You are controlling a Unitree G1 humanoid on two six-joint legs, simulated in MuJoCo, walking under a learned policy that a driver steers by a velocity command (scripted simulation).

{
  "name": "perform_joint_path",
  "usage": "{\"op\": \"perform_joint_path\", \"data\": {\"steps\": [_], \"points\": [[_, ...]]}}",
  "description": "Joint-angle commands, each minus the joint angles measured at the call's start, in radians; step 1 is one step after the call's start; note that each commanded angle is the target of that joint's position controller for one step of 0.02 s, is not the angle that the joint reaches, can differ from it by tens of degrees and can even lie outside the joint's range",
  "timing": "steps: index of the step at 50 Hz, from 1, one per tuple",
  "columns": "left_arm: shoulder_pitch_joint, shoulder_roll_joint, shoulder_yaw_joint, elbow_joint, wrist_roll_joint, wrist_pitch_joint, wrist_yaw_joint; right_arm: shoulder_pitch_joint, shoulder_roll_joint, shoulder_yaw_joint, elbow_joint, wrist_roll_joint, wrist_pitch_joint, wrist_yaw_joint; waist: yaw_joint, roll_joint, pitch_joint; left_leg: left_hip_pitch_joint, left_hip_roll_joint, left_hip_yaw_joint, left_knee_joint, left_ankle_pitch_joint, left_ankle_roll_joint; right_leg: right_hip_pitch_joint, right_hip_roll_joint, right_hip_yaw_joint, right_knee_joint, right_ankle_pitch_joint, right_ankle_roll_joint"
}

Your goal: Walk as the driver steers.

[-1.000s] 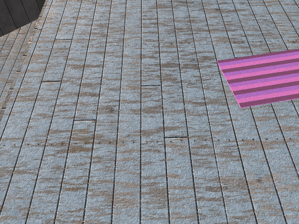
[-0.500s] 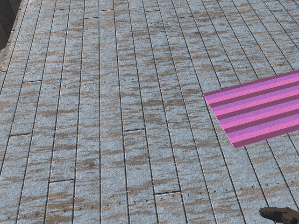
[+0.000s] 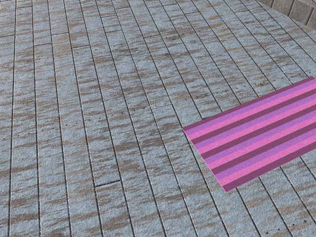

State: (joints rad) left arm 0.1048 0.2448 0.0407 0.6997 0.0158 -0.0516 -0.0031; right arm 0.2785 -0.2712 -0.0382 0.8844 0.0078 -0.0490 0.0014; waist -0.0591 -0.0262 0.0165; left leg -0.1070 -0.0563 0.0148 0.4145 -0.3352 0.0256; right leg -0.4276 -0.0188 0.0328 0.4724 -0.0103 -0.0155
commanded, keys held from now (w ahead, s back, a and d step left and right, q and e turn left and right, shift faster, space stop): no key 0.34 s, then w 0.66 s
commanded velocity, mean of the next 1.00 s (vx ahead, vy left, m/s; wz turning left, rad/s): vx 0.25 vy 0.00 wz -0.01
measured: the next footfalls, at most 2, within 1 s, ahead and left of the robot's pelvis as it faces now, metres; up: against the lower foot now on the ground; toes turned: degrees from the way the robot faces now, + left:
left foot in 0.22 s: +0.06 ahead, +0.14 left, +0.00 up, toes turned +0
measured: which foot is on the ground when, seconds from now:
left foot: down 0.00-0.02, up 0.04-0.20, down 0.22-0.60, up 0.62-1.00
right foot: down 0.00-1.00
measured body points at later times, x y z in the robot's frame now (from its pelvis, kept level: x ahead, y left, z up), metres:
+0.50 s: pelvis +0.08 +0.00 -0.01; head +0.08 +0.00 +0.44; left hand +0.18 +0.27 -0.13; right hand +0.11 -0.26 -0.15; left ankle +0.02 +0.14 -0.74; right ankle +0.10 -0.11 -0.73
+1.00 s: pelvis +0.29 +0.03 -0.01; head +0.32 +0.04 +0.44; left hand +0.22 +0.30 -0.15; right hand +0.52 -0.20 -0.10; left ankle +0.43 +0.14 -0.73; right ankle +0.12 -0.11 -0.73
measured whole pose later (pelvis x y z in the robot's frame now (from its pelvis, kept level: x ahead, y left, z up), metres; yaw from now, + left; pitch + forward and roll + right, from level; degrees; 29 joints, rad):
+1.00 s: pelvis +0.29 +0.03 -0.01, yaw +0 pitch +2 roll -1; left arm 0.44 0.25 0.06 1.02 -0.02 -0.06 0.01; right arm -0.02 -0.25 -0.04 0.83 0.02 -0.08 0.04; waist 0.08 0.01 0.02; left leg -0.51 0.03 0.03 0.52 -0.05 0.06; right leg 0.13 -0.01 -0.02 0.26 -0.41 0.03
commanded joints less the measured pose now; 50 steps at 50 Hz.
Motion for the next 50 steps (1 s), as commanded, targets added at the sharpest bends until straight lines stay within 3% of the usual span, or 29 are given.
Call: {"op": "perform_joint_path", "data": {"steps": [1, 2, 3, 4, 5, 6, 9, 11, 12, 13, 15, 17, 18, 20, 24, 27, 28, 29, 30, 31, 32, 34, 36, 41, 43, 46, 48, 49, 50], "points": [[0.125, 0.18, 0.049, -0.032, 0.024, -0.002, 0.018, 0.136, -0.041, 0.004, -0.029, -0.027, -0.024, 0.0, 0.013, -0.127, -0.273, -0.233, 0.082, -0.045, 0.266, 0.162, -0.014, 0.554, -0.262, 0.236, 0.046, 0.762, -0.221], [0.139, 0.089, 0.029, -0.024, 0.01, 0.013, 0.018, 0.108, -0.051, 0.008, -0.018, -0.022, -0.013, -0.002, 0.057, -0.168, -0.313, -0.262, 0.073, -0.057, 0.349, -0.163, -0.048, 0.542, -0.315, 0.318, 0.011, 0.689, -0.287], [0.124, 0.058, 0.013, -0.015, 0.002, 0.018, 0.01, 0.052, -0.088, -0.001, -0.035, -0.011, 0.004, -0.001, 0.065, -0.154, -0.259, -0.304, 0.084, -0.077, 0.395, -0.316, -0.063, 0.48, -0.306, 0.339, -0.033, 0.522, -0.281], [0.101, 0.072, 0.014, -0.009, 0.004, 0.022, 0.005, 0.015, -0.093, -0.005, -0.039, -0.005, 0.025, -0.008, 0.063, -0.116, -0.216, -0.329, 0.095, -0.082, 0.419, -0.339, -0.07, 0.427, -0.288, 0.341, -0.066, 0.354, -0.254], [0.059, 0.093, 0.019, -0.012, 0.009, 0.024, 0.001, -0.034, -0.098, -0.01, -0.04, -0.016, 0.053, -0.019, 0.066, -0.053, -0.141, -0.312, 0.1, -0.071, 0.416, -0.297, -0.072, 0.313, -0.248, 0.3, -0.138, 0.165, -0.205], [-0.001, 0.138, 0.029, -0.016, 0.007, 0.023, 0.004, 0.011, -0.094, -0.011, -0.036, -0.011, 0.072, -0.026, 0.018, -0.129, -0.135, -0.261, 0.124, -0.085, 0.387, -0.22, -0.081, 0.236, -0.274, 0.312, -0.158, 0.073, -0.214], [-0.078, 0.107, 0.027, -0.007, 0.002, 0.041, 0.012, 0.075, -0.054, -0.004, 0.023, -0.021, 0.07, -0.024, -0.027, -0.114, -0.121, -0.053, 0.083, -0.01, 0.128, 0.099, -0.074, 0.091, -0.131, 0.137, -0.148, -0.124, -0.125], [-0.012, 0.078, 0.018, 0.028, -0.005, 0.04, 0.011, 0.026, -0.092, -0.009, 0.01, -0.04, 0.069, -0.021, 0.014, -0.047, -0.081, -0.042, 0.126, -0.058, 0.035, 0.173, -0.04, 0.062, -0.077, 0.091, -0.129, -0.347, -0.046], [0.004, 0.083, 0.021, 0.032, 0.0, 0.041, 0.011, -0.012, -0.132, -0.017, 0.001, -0.03, 0.071, -0.026, 0.053, 0.021, -0.024, -0.151, 0.14, -0.069, 0.016, 0.014, -0.012, 0.092, -0.035, 0.058, -0.125, -0.414, -0.016], [-0.013, 0.08, 0.019, 0.034, 0.004, 0.041, 0.014, -0.04, -0.119, -0.016, 0.004, -0.024, 0.066, -0.027, 0.055, 0.064, 0.01, -0.244, 0.13, -0.072, -0.005, -0.104, 0.001, 0.155, -0.017, 0.037, -0.094, -0.372, -0.003], [-0.014, 0.081, 0.022, 0.051, 0.001, 0.035, 0.022, -0.064, -0.083, -0.008, 0.009, -0.026, 0.046, -0.029, 0.053, 0.064, 0.0, -0.254, 0.126, -0.071, -0.019, -0.039, -0.015, 0.214, -0.021, 0.033, -0.039, -0.238, -0.018], [0.006, 0.078, 0.025, 0.071, -0.005, 0.033, 0.025, -0.057, -0.086, -0.008, 0.025, -0.023, 0.029, -0.029, 0.053, 0.076, -0.024, -0.207, 0.125, -0.065, -0.005, 0.063, -0.025, 0.222, -0.021, 0.027, -0.01, -0.094, -0.026], [0.027, 0.069, 0.023, 0.088, -0.007, 0.034, 0.025, -0.024, -0.083, -0.008, 0.043, -0.018, 0.028, -0.028, 0.048, 0.075, -0.051, -0.191, 0.121, -0.062, -0.011, 0.005, -0.02, 0.239, -0.005, 0.007, 0.007, -0.137, -0.027], [0.031, 0.078, 0.031, 0.105, -0.018, 0.038, 0.025, -0.007, -0.111, -0.017, 0.055, -0.007, 0.031, -0.029, 0.044, 0.11, -0.01, -0.216, 0.127, -0.09, -0.038, -0.204, 0.021, 0.192, 0.038, -0.038, 0.058, -0.373, -0.027], [-0.005, 0.061, 0.035, 0.104, -0.039, -0.006, 0.008, 0.049, -0.177, -0.039, 0.062, 0.015, 0.008, -0.032, 0.017, 0.202, 0.132, -0.124, 0.33, -0.373, -0.174, -0.367, 0.158, -0.061, 0.049, -0.087, 0.218, -0.381, -0.042], [0.059, 0.054, 0.038, 0.139, -0.043, -0.041, -0.008, 0.011, -0.16, -0.04, 0.056, 0.023, -0.011, -0.026, 0.07, 0.19, 0.123, -0.129, 0.333, -0.334, -0.113, -0.13, 0.148, 0.055, 0.025, -0.076, 0.101, -0.341, -0.08], [0.155, 0.075, 0.05, 0.179, -0.043, -0.043, -0.009, -0.039, -0.145, -0.038, 0.041, 0.022, -0.012, -0.023, 0.116, 0.163, 0.086, -0.191, 0.28, -0.255, -0.045, -0.026, 0.116, 0.215, 0.027, -0.06, 0.042, -0.284, -0.09], [0.253, 0.154, 0.076, 0.213, -0.042, -0.047, -0.007, -0.09, -0.105, -0.026, 0.009, 0.021, -0.021, -0.022, 0.15, 0.023, 0.054, -0.304, 0.159, -0.104, 0.161, 0.122, 0.048, 0.357, -0.051, 0.111, -0.054, -0.309, -0.139], [0.383, 0.253, 0.106, 0.248, -0.044, -0.047, -0.012, -0.102, -0.067, -0.018, -0.02, 0.011, -0.037, -0.025, 0.184, -0.232, -0.017, -0.498, 0.032, 0.03, 0.505, 0.074, -0.031, 0.574, -0.23, 0.459, -0.188, -0.277, -0.25], [0.411, 0.193, 0.08, 0.248, -0.03, -0.053, -0.017, -0.114, -0.089, -0.023, -0.033, 0.013, -0.053, -0.024, 0.187, -0.227, -0.045, -0.652, 0.024, -0.068, 0.715, -0.212, -0.027, 0.652, -0.336, 0.644, -0.249, -0.191, -0.305], [0.349, 0.138, 0.059, 0.237, -0.022, -0.058, -0.015, -0.1, -0.103, -0.03, -0.026, 0.035, -0.061, -0.013, 0.14, -0.125, -0.01, -0.707, 0.085, -0.11, 0.817, -0.189, 0.006, 0.629, -0.337, 0.553, -0.217, -0.153, -0.28], [0.276, 0.109, 0.042, 0.214, -0.022, -0.055, -0.015, -0.11, -0.079, -0.029, -0.02, 0.034, -0.063, 0.0, 0.108, -0.027, 0.022, -0.731, 0.156, -0.089, 0.779, -0.036, 0.04, 0.558, -0.287, 0.385, -0.253, -0.133, -0.238], [0.267, 0.085, 0.028, 0.219, -0.021, -0.046, -0.01, -0.131, -0.067, -0.032, -0.023, 0.021, -0.055, 0.011, 0.096, -0.049, 0.045, -0.659, 0.187, -0.064, 0.66, 0.046, 0.027, 0.486, -0.229, 0.247, -0.292, -0.019, -0.197], [0.275, 0.166, 0.042, 0.233, -0.023, -0.028, 0.018, -0.268, -0.003, -0.006, -0.07, 0.009, -0.043, 0.024, 0.11, -0.055, 0.07, -0.513, 0.138, 0.012, 0.276, 0.243, -0.034, 0.346, -0.174, 0.078, -0.348, 0.004, -0.181], [0.314, 0.169, 0.045, 0.253, -0.028, -0.03, 0.018, -0.326, -0.026, -0.008, -0.086, 0.015, -0.041, 0.026, 0.129, -0.065, 0.078, -0.454, 0.112, 0.031, 0.2, 0.313, -0.035, 0.324, -0.179, 0.063, -0.362, -0.036, -0.173], [0.317, 0.166, 0.049, 0.275, -0.042, -0.031, 0.017, -0.351, -0.059, -0.014, -0.108, 0.019, -0.039, 0.032, 0.108, -0.068, 0.1, -0.441, 0.121, -0.008, 0.139, 0.336, 0.004, 0.383, -0.231, 0.064, -0.353, -0.011, -0.156], [0.287, 0.18, 0.056, 0.275, -0.041, -0.024, 0.017, -0.304, -0.092, -0.028, -0.103, 0.017, -0.042, 0.035, 0.062, -0.069, 0.066, -0.362, 0.105, 0.0, 0.124, 0.299, 0.037, 0.43, -0.248, 0.049, -0.282, 0.135, -0.134], [0.269, 0.181, 0.057, 0.272, -0.039, -0.019, 0.017, -0.231, -0.117, -0.043, -0.082, 0.015, -0.042, 0.033, 0.017, -0.069, 0.017, -0.257, 0.078, 0.021, 0.121, 0.274, 0.056, 0.434, -0.227, 0.018, -0.182, 0.294, -0.114], [0.267, 0.161, 0.049, 0.27, -0.032, -0.012, 0.018, -0.073, -0.149, -0.067, -0.031, 0.015, -0.038, 0.028, -0.053, -0.057, -0.074, -0.06, 0.048, 0.044, 0.124, 0.253, 0.08, 0.39, -0.179, -0.021, 0.005, 0.394, -0.089]]}}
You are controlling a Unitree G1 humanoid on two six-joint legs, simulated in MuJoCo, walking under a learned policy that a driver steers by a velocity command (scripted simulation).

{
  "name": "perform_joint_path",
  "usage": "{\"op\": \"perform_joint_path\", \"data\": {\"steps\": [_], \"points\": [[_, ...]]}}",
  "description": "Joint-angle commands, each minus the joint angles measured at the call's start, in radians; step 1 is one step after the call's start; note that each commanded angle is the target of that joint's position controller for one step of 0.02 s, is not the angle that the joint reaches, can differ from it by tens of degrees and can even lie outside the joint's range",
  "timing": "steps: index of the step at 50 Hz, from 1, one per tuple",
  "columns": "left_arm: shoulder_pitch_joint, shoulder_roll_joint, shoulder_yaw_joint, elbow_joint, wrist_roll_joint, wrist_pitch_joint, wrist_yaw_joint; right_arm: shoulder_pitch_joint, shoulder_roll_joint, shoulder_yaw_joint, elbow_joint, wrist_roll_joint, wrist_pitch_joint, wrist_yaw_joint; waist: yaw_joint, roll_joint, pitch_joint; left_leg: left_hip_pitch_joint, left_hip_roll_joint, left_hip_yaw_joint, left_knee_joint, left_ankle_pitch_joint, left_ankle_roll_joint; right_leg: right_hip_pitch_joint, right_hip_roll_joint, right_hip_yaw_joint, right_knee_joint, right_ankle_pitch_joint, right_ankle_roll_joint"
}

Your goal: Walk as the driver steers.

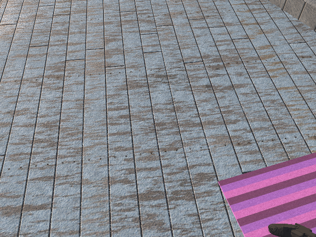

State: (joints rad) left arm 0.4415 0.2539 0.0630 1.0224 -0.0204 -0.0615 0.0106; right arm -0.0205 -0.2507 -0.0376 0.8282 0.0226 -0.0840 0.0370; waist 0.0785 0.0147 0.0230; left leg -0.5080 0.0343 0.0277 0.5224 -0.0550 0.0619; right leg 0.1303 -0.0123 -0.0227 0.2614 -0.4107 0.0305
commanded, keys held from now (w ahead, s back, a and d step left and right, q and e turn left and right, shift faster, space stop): w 0.46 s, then w+q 0.54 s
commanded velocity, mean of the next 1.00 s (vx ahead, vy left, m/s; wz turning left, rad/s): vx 0.49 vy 0.00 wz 0.20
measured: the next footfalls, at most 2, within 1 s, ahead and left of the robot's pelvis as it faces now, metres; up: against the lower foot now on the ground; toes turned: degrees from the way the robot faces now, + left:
left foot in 0.02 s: +0.18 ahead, +0.12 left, +0.00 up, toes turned +2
right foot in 0.58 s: +0.49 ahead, -0.13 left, +0.00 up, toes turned -1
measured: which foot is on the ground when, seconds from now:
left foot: up 0.00-0.00, down 0.02-0.58, up 0.60-1.00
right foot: down 0.00-0.02, up 0.04-0.56, down 0.58-1.00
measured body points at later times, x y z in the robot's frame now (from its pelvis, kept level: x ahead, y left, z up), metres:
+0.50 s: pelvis +0.26 +0.01 +0.01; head +0.29 +0.00 +0.46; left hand +0.48 +0.24 -0.08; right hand +0.22 -0.26 -0.13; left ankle +0.14 +0.12 -0.72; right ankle +0.45 -0.13 -0.69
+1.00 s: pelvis +0.54 -0.02 +0.01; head +0.56 -0.01 +0.46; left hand +0.49 +0.25 -0.13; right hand +0.77 -0.22 -0.09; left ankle +0.68 +0.17 -0.68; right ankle +0.45 -0.13 -0.72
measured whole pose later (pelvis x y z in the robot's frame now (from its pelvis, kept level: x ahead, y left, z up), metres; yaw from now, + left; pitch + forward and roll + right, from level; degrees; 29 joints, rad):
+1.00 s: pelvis +0.54 -0.02 +0.01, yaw +14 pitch +1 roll -3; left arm 0.30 0.26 0.07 0.98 0.00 -0.09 0.02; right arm 0.10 -0.26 -0.07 0.83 0.02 -0.03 0.03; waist 0.07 0.03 0.03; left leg -0.67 0.11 0.00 0.70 0.02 0.04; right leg 0.08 0.03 -0.26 0.21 -0.29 -0.01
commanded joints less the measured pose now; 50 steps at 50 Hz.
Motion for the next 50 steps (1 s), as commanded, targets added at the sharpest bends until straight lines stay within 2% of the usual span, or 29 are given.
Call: {"op": "perform_joint_path", "data": {"steps": [1, 2, 3, 4, 5, 6, 8, 10, 13, 14, 15, 16, 17, 21, 22, 24, 26, 27, 28, 29, 30, 31, 32, 34, 35, 37, 39, 45, 50], "points": [[-0.059, 0.118, 0.011, -0.073, 0.02, 0.004, 0.006, 0.401, -0.231, -0.089, 0.065, -0.007, 0.0, -0.017, -0.249, 0.0, -0.205, 0.61, 0.096, -0.135, 0.013, -0.108, 0.095, -0.348, -0.125, -0.011, 0.521, 0.603, -0.099], [0.069, -0.032, -0.03, -0.083, 0.016, -0.014, -0.003, 0.478, -0.313, -0.102, 0.091, -0.017, 0.003, -0.011, -0.181, 0.295, -0.345, 0.89, 0.335, -0.651, -0.158, -0.401, 0.263, -0.7, 0.063, 0.003, 0.899, -0.013, -0.038], [0.007, 0.061, -0.011, -0.076, -0.008, -0.037, -0.008, 0.438, -0.217, -0.074, 0.081, -0.006, -0.004, -0.006, -0.2, 0.221, -0.312, 0.848, 0.335, -0.793, -0.285, -0.554, 0.244, -0.816, 0.04, 0.14, 1.043, -0.145, -0.057], [-0.087, 0.132, 0.008, -0.109, -0.033, -0.054, -0.011, 0.338, -0.172, -0.059, 0.061, -0.006, -0.012, -0.007, -0.18, 0.171, -0.162, 0.723, 0.313, -0.656, -0.292, -0.515, 0.197, -0.894, -0.015, 0.129, 1.078, -0.07, -0.084], [-0.14, 0.138, 0.008, -0.122, -0.031, -0.061, -0.004, 0.258, -0.148, -0.051, 0.041, -0.014, -0.018, -0.007, -0.151, 0.085, -0.105, 0.594, 0.28, -0.537, -0.303, -0.391, 0.174, -0.86, -0.068, 0.111, 1.042, 0.025, -0.095], [-0.161, 0.132, 0.014, -0.124, -0.012, -0.059, 0.002, 0.211, -0.125, -0.044, 0.036, -0.025, -0.022, -0.005, -0.122, 0.048, -0.058, 0.473, 0.249, -0.442, -0.323, -0.277, 0.165, -0.817, -0.104, 0.103, 0.982, 0.089, -0.094], [-0.131, 0.097, 0.018, -0.115, 0.001, -0.036, 0.005, 0.187, -0.094, -0.034, 0.044, -0.036, -0.027, -0.001, -0.071, 0.063, -0.054, 0.362, 0.196, -0.334, -0.367, -0.176, 0.153, -0.713, -0.139, 0.11, 0.905, 0.142, -0.092], [-0.145, 0.073, 0.014, -0.12, 0.0, -0.016, 0.006, 0.206, -0.115, -0.038, 0.057, -0.029, -0.032, -0.008, -0.06, 0.065, -0.021, 0.305, 0.199, -0.286, -0.412, -0.148, 0.174, -0.717, -0.152, 0.1, 0.832, 0.163, -0.074], [-0.26, 0.089, 0.022, -0.154, 0.019, -0.007, 0.009, 0.272, -0.131, -0.041, 0.08, -0.025, -0.029, -0.026, -0.085, 0.012, 0.015, 0.348, 0.179, -0.227, -0.443, -0.09, 0.165, -0.827, -0.146, 0.087, 0.685, 0.313, -0.047], [-0.28, 0.071, 0.016, -0.164, 0.017, -0.01, 0.006, 0.28, -0.163, -0.047, 0.084, -0.027, -0.027, -0.031, -0.083, 0.047, 0.021, 0.343, 0.197, -0.218, -0.446, -0.072, 0.171, -0.831, -0.151, 0.093, 0.617, 0.366, -0.038], [-0.313, 0.071, 0.014, -0.172, 0.018, -0.014, 0.002, 0.29, -0.156, -0.045, 0.086, -0.022, -0.025, -0.036, -0.095, 0.038, 0.033, 0.346, 0.181, -0.186, -0.449, -0.044, 0.162, -0.827, -0.145, 0.085, 0.556, 0.418, -0.032], [-0.349, 0.08, 0.017, -0.177, 0.02, -0.018, -0.004, 0.325, -0.12, -0.035, 0.097, -0.017, -0.023, -0.038, -0.111, 0.019, 0.038, 0.367, 0.143, -0.132, -0.439, 0.021, 0.138, -0.825, -0.125, 0.065, 0.506, 0.465, -0.035], [-0.385, 0.052, 0.008, -0.19, 0.013, -0.021, -0.006, 0.332, -0.156, -0.042, 0.102, -0.018, -0.021, -0.039, -0.114, 0.052, 0.038, 0.36, 0.149, -0.127, -0.44, -0.004, 0.134, -0.798, -0.112, 0.049, 0.439, 0.502, -0.032], [-0.512, 0.057, -0.003, -0.224, 0.008, -0.029, -0.028, 0.426, -0.14, -0.038, 0.139, -0.007, -0.008, -0.044, -0.163, 0.012, 0.06, 0.472, 0.159, -0.092, -0.415, 0.036, 0.127, -0.803, -0.079, 0.025, 0.312, 0.523, -0.036], [-0.535, 0.047, -0.008, -0.24, 0.002, -0.031, -0.034, 0.433, -0.167, -0.045, 0.147, -0.009, -0.002, -0.044, -0.165, 0.043, 0.07, 0.492, 0.192, -0.105, -0.399, 0.029, 0.13, -0.8, -0.08, 0.031, 0.29, 0.508, -0.041], [-0.568, 0.07, -0.006, -0.261, 0.0, -0.037, -0.045, 0.446, -0.165, -0.049, 0.158, -0.005, 0.009, -0.047, -0.159, 0.036, 0.078, 0.552, 0.223, -0.122, -0.358, 0.082, 0.122, -0.8, -0.076, 0.043, 0.257, 0.445, -0.06], [-0.515, 0.099, 0.004, -0.257, 0.0, -0.045, -0.05, 0.43, -0.182, -0.056, 0.154, 0.0, 0.019, -0.049, -0.115, 0.054, 0.05, 0.578, 0.235, -0.147, -0.288, 0.197, 0.109, -0.702, -0.049, 0.036, 0.221, 0.363, -0.079], [-0.435, 0.127, 0.018, -0.237, 0.001, -0.049, -0.047, 0.404, -0.192, -0.058, 0.146, 0.001, 0.023, -0.049, -0.066, 0.07, 0.003, 0.565, 0.217, -0.139, -0.203, 0.349, 0.096, -0.573, -0.02, 0.013, 0.202, 0.342, -0.094], [-0.267, 0.176, 0.044, -0.186, 0.003, -0.051, -0.039, 0.39, -0.171, -0.05, 0.137, -0.004, 0.027, -0.048, 0.012, 0.058, -0.103, 0.505, 0.159, -0.103, -0.023, 0.434, 0.068, -0.337, -0.006, -0.001, 0.199, 0.356, -0.122], [-0.068, 0.252, 0.066, -0.148, 0.021, -0.052, -0.027, 0.389, -0.126, -0.03, 0.104, -0.022, 0.026, -0.048, 0.078, -0.029, -0.273, 0.292, 0.088, -0.059, 0.285, 0.202, 0.029, -0.003, -0.18, 0.178, 0.246, 0.354, -0.183], [-0.007, 0.319, 0.08, -0.119, 0.022, -0.042, -0.029, 0.53, 0.02, 0.009, 0.1, -0.014, 0.005, -0.039, 0.008, -0.308, -0.419, -0.1, -0.087, -0.036, 0.628, -0.45, -0.037, 0.332, -0.419, 0.631, 0.139, 0.163, -0.332], [-0.02, 0.207, 0.051, -0.128, 0.018, -0.041, -0.028, 0.476, -0.096, -0.019, 0.116, 0.014, -0.011, -0.04, 0.044, -0.222, -0.393, -0.193, -0.044, -0.166, 0.759, -0.524, -0.027, 0.277, -0.402, 0.701, 0.054, 0.027, -0.311], [-0.11, 0.155, 0.034, -0.144, 0.017, -0.045, -0.023, 0.382, -0.155, -0.038, 0.085, 0.034, -0.019, -0.041, 0.033, -0.178, -0.232, -0.255, 0.004, -0.153, 0.784, -0.44, -0.012, 0.142, -0.371, 0.538, 0.032, 0.048, -0.257], [-0.241, 0.091, 0.014, -0.157, 0.024, -0.053, -0.025, 0.312, -0.137, -0.048, 0.075, 0.017, -0.009, -0.055, -0.022, -0.084, -0.084, -0.186, 0.08, -0.131, 0.703, -0.284, -0.011, -0.119, -0.296, 0.322, -0.041, 0.195, -0.208], [-0.264, 0.081, 0.011, -0.152, 0.036, -0.058, -0.026, 0.339, -0.112, -0.051, 0.077, 0.014, 0.004, -0.054, -0.057, -0.121, -0.066, -0.12, 0.106, -0.142, 0.673, -0.239, -0.012, -0.197, -0.277, 0.248, -0.068, 0.256, -0.197], [-0.275, 0.075, 0.013, -0.138, 0.036, -0.064, -0.026, 0.355, -0.068, -0.05, 0.074, 0.017, 0.029, -0.049, -0.084, -0.111, -0.037, -0.087, 0.119, -0.136, 0.64, -0.212, -0.014, -0.26, -0.258, 0.154, -0.112, 0.321, -0.202], [-0.269, 0.105, 0.021, -0.127, 0.038, -0.067, -0.017, 0.321, -0.057, -0.052, 0.049, 0.013, 0.047, -0.049, -0.094, -0.089, -0.001, -0.136, 0.126, -0.139, 0.599, -0.153, -0.023, -0.286, -0.266, 0.082, -0.138, 0.391, -0.214], [-0.224, 0.146, 0.032, -0.112, 0.035, -0.053, 0.009, 0.15, -0.048, -0.044, -0.021, -0.001, 0.041, -0.018, -0.052, -0.048, 0.047, -0.164, 0.1, -0.069, 0.277, 0.11, -0.034, -0.236, -0.228, -0.107, -0.164, 0.474, -0.186], [-0.132, 0.174, 0.043, -0.084, 0.015, -0.02, 0.013, -0.001, -0.04, -0.032, -0.105, 0.0, 0.041, 0.014, -0.005, -0.037, 0.089, -0.219, 0.072, 0.005, 0.136, 0.057, -0.002, -0.052, -0.276, -0.171, -0.097, 0.592, -0.173]]}}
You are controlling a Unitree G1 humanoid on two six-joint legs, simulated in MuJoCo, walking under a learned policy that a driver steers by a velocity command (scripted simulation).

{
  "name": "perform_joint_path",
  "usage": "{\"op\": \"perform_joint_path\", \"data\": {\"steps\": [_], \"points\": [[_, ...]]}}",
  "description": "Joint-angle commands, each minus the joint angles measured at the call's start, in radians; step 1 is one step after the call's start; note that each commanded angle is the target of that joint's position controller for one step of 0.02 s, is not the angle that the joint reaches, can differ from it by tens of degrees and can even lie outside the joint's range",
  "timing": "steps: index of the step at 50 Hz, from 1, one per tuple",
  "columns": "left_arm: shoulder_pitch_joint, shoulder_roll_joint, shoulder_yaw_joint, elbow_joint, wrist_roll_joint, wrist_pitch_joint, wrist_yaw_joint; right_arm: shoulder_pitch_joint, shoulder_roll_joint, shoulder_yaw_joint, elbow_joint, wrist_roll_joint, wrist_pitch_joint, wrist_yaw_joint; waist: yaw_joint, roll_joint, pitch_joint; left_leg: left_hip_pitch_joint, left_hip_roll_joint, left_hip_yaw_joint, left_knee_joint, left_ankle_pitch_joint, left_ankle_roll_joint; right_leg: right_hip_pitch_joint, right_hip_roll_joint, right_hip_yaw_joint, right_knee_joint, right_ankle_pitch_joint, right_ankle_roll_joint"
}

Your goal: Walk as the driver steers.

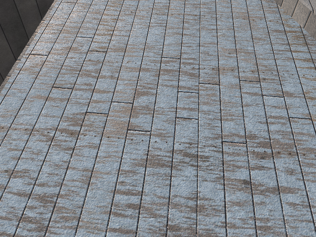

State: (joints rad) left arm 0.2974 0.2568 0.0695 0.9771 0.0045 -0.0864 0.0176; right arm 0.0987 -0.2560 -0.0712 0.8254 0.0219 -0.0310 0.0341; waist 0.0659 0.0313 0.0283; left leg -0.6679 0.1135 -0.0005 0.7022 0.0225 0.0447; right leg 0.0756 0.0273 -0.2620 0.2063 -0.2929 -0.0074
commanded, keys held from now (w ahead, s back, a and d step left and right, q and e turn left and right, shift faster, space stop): w+q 0.04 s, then q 0.20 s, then no key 0.76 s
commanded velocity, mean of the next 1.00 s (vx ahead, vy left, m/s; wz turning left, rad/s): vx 0.14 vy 0.00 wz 0.26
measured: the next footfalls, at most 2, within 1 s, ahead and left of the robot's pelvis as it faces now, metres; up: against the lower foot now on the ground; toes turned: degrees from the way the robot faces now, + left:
left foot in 0.12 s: +0.24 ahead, +0.12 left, +0.00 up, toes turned +8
right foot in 0.58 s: +0.35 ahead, -0.09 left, +0.00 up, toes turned +14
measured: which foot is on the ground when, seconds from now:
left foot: up 0.00-0.10, down 0.12-1.00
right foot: down 0.00-0.12, up 0.14-0.56, down 0.58-1.00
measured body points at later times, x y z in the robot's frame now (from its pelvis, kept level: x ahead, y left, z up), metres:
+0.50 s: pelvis +0.20 +0.04 +0.00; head +0.24 +0.06 +0.45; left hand +0.30 +0.33 -0.11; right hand +0.39 -0.21 -0.10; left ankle +0.20 +0.12 -0.74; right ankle +0.33 -0.11 -0.70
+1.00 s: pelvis +0.26 +0.01 +0.00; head +0.28 +0.02 +0.45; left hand +0.34 +0.29 -0.12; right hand +0.42 -0.23 -0.13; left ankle +0.20 +0.12 -0.74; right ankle +0.31 -0.10 -0.74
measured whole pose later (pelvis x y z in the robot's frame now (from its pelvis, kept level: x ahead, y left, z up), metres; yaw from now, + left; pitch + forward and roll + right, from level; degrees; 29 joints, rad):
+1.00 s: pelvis +0.26 +0.01 +0.00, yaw +14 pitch -1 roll +0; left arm 0.09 0.25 0.03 0.93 0.00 -0.02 0.01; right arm 0.20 -0.25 -0.04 0.90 -0.01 0.02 -0.02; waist 0.00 0.00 0.04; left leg -0.16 -0.04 -0.09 0.51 -0.33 0.01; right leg -0.26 0.00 0.00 0.52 -0.24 0.00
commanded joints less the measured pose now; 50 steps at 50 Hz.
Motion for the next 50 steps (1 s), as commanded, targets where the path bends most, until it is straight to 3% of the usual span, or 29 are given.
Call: {"op": "perform_joint_path", "data": {"steps": [1, 3, 4, 5, 6, 7, 8, 9, 10, 11, 12, 13, 14, 15, 17, 19, 25, 27, 28, 29, 30, 31, 32, 33, 34, 37, 44, 50], "points": [[0.012, 0.18, 0.039, -0.039, -0.014, 0.013, 0.006, -0.126, -0.041, 0.0, -0.117, 0.002, -0.011, 0.023, -0.002, -0.063, 0.078, -0.043, -0.022, 0.052, -0.059, -0.062, 0.028, 0.031, -0.324, 0.055, -0.008, 0.561, -0.127], [-0.019, 0.209, 0.047, -0.054, -0.02, 0.029, 0.013, -0.084, -0.076, -0.017, -0.13, 0.0, -0.008, 0.03, -0.05, -0.103, 0.032, 0.068, -0.09, 0.113, -0.065, -0.161, 0.061, 0.059, -0.322, 0.028, 0.129, 0.927, -0.104], [-0.035, 0.222, 0.051, -0.064, -0.021, 0.042, 0.019, 0.001, -0.106, -0.034, -0.117, -0.001, -0.007, 0.031, -0.101, -0.122, -0.017, 0.173, -0.137, 0.14, -0.067, -0.198, 0.079, 0.053, -0.312, 0.022, 0.266, 1.091, -0.089], [-0.059, 0.225, 0.049, -0.075, -0.025, 0.05, 0.023, 0.147, -0.155, -0.061, -0.084, -0.001, -0.01, 0.024, -0.179, -0.115, -0.092, 0.365, -0.178, 0.141, -0.14, -0.124, 0.108, -0.005, -0.279, 0.011, 0.462, 1.098, -0.058], [-0.061, 0.215, 0.044, -0.092, -0.019, 0.043, 0.024, 0.272, -0.225, -0.092, -0.056, -0.007, -0.006, 0.001, -0.238, -0.042, -0.17, 0.635, -0.128, 0.019, -0.207, 0.082, 0.153, -0.204, -0.228, 0.01, 0.739, 0.818, 0.006], [0.034, 0.059, -0.001, -0.148, 0.026, 0.013, 0.008, 0.225, -0.349, -0.109, -0.082, -0.022, 0.0, -0.017, -0.105, 0.273, -0.281, 1.034, 0.185, -0.485, -0.171, 0.476, 0.364, -0.679, -0.004, 0.044, 1.174, -0.25, 0.093], [0.021, 0.129, 0.002, -0.149, -0.001, -0.025, -0.01, 0.259, -0.302, -0.087, -0.117, -0.032, -0.004, -0.012, -0.155, 0.115, -0.509, 1.102, 0.281, -0.724, -0.268, 0.462, 0.451, -0.739, 0.026, 0.327, 1.313, -0.396, 0.083], [-0.101, 0.162, 0.013, -0.181, -0.042, -0.035, -0.015, 0.22, -0.243, -0.07, -0.126, -0.035, -0.01, -0.009, -0.175, 0.038, -0.416, 1.023, 0.228, -0.554, -0.276, 0.488, 0.386, -0.781, -0.033, 0.365, 1.291, -0.321, 0.052], [-0.125, 0.144, 0.01, -0.188, -0.038, -0.034, -0.007, 0.153, -0.203, -0.063, -0.124, -0.012, -0.019, -0.008, -0.134, -0.027, -0.257, 0.858, 0.167, -0.421, -0.289, 0.451, 0.324, -0.804, -0.076, 0.348, 1.175, -0.237, 0.044], [-0.172, 0.144, 0.014, -0.177, -0.005, -0.018, 0.011, 0.096, -0.153, -0.048, -0.128, 0.003, -0.017, -0.012, -0.111, -0.098, -0.172, 0.72, 0.106, -0.342, -0.34, 0.362, 0.254, -0.76, -0.109, 0.323, 1.085, -0.179, 0.035], [-0.125, 0.157, 0.021, -0.182, -0.004, -0.002, 0.016, 0.073, -0.167, -0.05, -0.14, -0.013, -0.019, -0.018, -0.065, -0.016, -0.149, 0.597, 0.123, -0.339, -0.349, 0.465, 0.293, -0.684, -0.114, 0.34, 1.078, -0.159, 0.047], [-0.08, 0.166, 0.024, -0.176, -0.003, 0.017, 0.017, 0.049, -0.168, -0.049, -0.148, -0.025, -0.018, -0.018, -0.038, -0.006, -0.142, 0.52, 0.124, -0.318, -0.363, 0.495, 0.298, -0.627, -0.122, 0.345, 1.039, -0.156, 0.06], [-0.057, 0.162, 0.027, -0.168, -0.002, 0.027, 0.016, 0.042, -0.158, -0.047, -0.15, -0.025, -0.019, -0.018, -0.028, -0.003, -0.138, 0.469, 0.098, -0.268, -0.368, 0.502, 0.284, -0.593, -0.122, 0.336, 0.98, -0.144, 0.068], [-0.06, 0.138, 0.022, -0.166, -0.003, 0.032, 0.019, 0.039, -0.168, -0.049, -0.146, -0.027, -0.019, -0.024, -0.02, -0.013, -0.144, 0.443, 0.071, -0.232, -0.369, 0.497, 0.263, -0.579, -0.115, 0.319, 0.914, -0.115, 0.07], [-0.098, 0.111, 0.012, -0.177, 0.005, 0.039, 0.022, 0.068, -0.18, -0.049, -0.134, -0.022, -0.014, -0.035, -0.037, 0.007, -0.16, 0.444, 0.06, -0.203, -0.359, 0.544, 0.246, -0.589, -0.101, 0.305, 0.797, -0.038, 0.083], [-0.122, 0.102, 0.006, -0.182, 0.003, 0.047, 0.02, 0.065, -0.181, -0.046, -0.129, -0.021, -0.001, -0.045, -0.046, 0.036, -0.189, 0.444, 0.044, -0.179, -0.36, 0.471, 0.22, -0.552, -0.096, 0.306, 0.703, 0.061, 0.088], [-0.223, 0.127, 0.008, -0.202, -0.006, 0.056, 0.007, 0.065, -0.156, -0.022, -0.1, -0.034, 0.017, -0.048, -0.088, 0.085, -0.127, 0.445, 0.049, -0.225, -0.351, 0.154, 0.183, -0.48, -0.079, 0.311, 0.48, 0.104, 0.073], [-0.209, 0.124, 0.009, -0.198, -0.001, 0.046, -0.001, 0.056, -0.137, -0.009, -0.092, -0.028, 0.02, -0.047, -0.068, 0.086, -0.117, 0.453, 0.047, -0.248, -0.295, 0.126, 0.161, -0.419, -0.064, 0.298, 0.361, 0.108, 0.047], [-0.185, 0.116, 0.007, -0.19, 0.005, 0.038, -0.005, 0.054, -0.119, 0.0, -0.088, -0.022, 0.02, -0.048, -0.044, 0.072, -0.113, 0.436, 0.023, -0.247, -0.265, 0.078, 0.127, -0.338, -0.062, 0.291, 0.226, 0.23, 0.025], [-0.174, 0.146, 0.01, -0.188, 0.021, 0.031, -0.005, 0.094, -0.092, 0.011, -0.081, -0.032, 0.014, -0.049, -0.054, 0.028, -0.125, 0.41, -0.022, -0.24, -0.231, -0.006, 0.074, -0.241, -0.131, 0.362, 0.174, 0.431, -0.003], [-0.177, 0.215, 0.021, -0.199, 0.029, 0.033, 0.001, 0.175, -0.085, 0.012, -0.071, -0.053, 0.007, -0.047, -0.113, -0.104, -0.159, 0.353, -0.112, -0.169, -0.148, -0.223, 0.027, -0.148, -0.257, 0.463, 0.223, 0.681, -0.063], [-0.197, 0.163, 0.006, -0.184, 0.031, 0.041, 0.002, 0.205, -0.073, 0.013, -0.064, -0.042, 0.008, -0.052, -0.135, -0.22, -0.171, 0.332, -0.151, -0.111, -0.119, -0.398, -0.015, -0.17, -0.313, 0.523, 0.219, 0.638, -0.167], [-0.219, 0.108, -0.008, -0.186, 0.019, 0.044, -0.003, 0.162, -0.101, 0.012, -0.068, -0.044, 0.014, -0.054, -0.12, -0.216, -0.164, 0.378, -0.12, -0.103, -0.148, -0.373, -0.034, -0.22, -0.304, 0.54, 0.195, 0.525, -0.18], [-0.236, 0.101, -0.011, -0.184, 0.014, 0.045, -0.009, 0.126, -0.113, 0.008, -0.072, -0.041, 0.025, -0.056, -0.11, -0.197, -0.149, 0.415, -0.111, -0.103, -0.183, -0.3, -0.033, -0.253, -0.252, 0.497, 0.196, 0.431, -0.14], [-0.246, 0.119, -0.008, -0.187, 0.013, 0.044, -0.016, 0.116, -0.122, 0.004, -0.062, -0.038, 0.038, -0.058, -0.101, -0.161, -0.127, 0.42, -0.114, -0.109, -0.201, -0.25, -0.024, -0.269, -0.199, 0.439, 0.208, 0.35, -0.099], [-0.22, 0.135, -0.004, -0.163, 0.007, 0.035, -0.019, 0.095, -0.122, 0.004, -0.055, -0.034, 0.056, -0.054, -0.076, -0.093, -0.09, 0.437, -0.101, -0.137, -0.238, -0.157, 0.004, -0.281, -0.132, 0.362, 0.236, 0.277, -0.039], [-0.222, 0.114, -0.008, -0.122, 0.0, 0.049, -0.007, 0.097, -0.102, 0.005, -0.006, -0.031, 0.04, -0.057, -0.06, -0.032, -0.088, 0.439, -0.096, -0.142, -0.251, -0.08, -0.005, -0.218, -0.109, 0.335, 0.275, 0.346, -0.046], [-0.236, 0.11, -0.01, -0.08, 0.0, 0.059, -0.007, 0.105, -0.103, 0.006, 0.041, -0.03, 0.037, -0.064, -0.061, -0.024, -0.059, 0.448, -0.093, -0.141, -0.269, -0.092, -0.011, -0.219, -0.092, 0.326, 0.259, 0.301, -0.039]]}}
Velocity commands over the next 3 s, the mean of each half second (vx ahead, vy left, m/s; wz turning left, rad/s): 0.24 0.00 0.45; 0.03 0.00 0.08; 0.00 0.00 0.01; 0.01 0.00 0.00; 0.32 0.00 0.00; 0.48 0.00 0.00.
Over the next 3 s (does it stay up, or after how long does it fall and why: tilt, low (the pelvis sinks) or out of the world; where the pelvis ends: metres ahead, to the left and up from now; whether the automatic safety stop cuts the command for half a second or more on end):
stays up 0.67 0.07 0.01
